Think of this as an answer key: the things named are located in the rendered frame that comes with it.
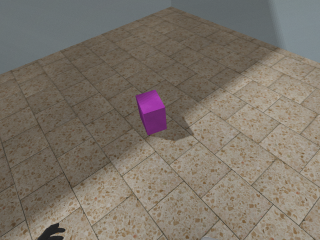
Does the carton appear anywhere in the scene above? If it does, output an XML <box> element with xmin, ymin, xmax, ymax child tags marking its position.
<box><xmin>135</xmin><ymin>90</ymin><xmax>167</xmax><ymax>135</ymax></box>

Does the left robot hand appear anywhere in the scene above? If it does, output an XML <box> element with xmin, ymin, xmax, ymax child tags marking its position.
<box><xmin>37</xmin><ymin>223</ymin><xmax>66</xmax><ymax>240</ymax></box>

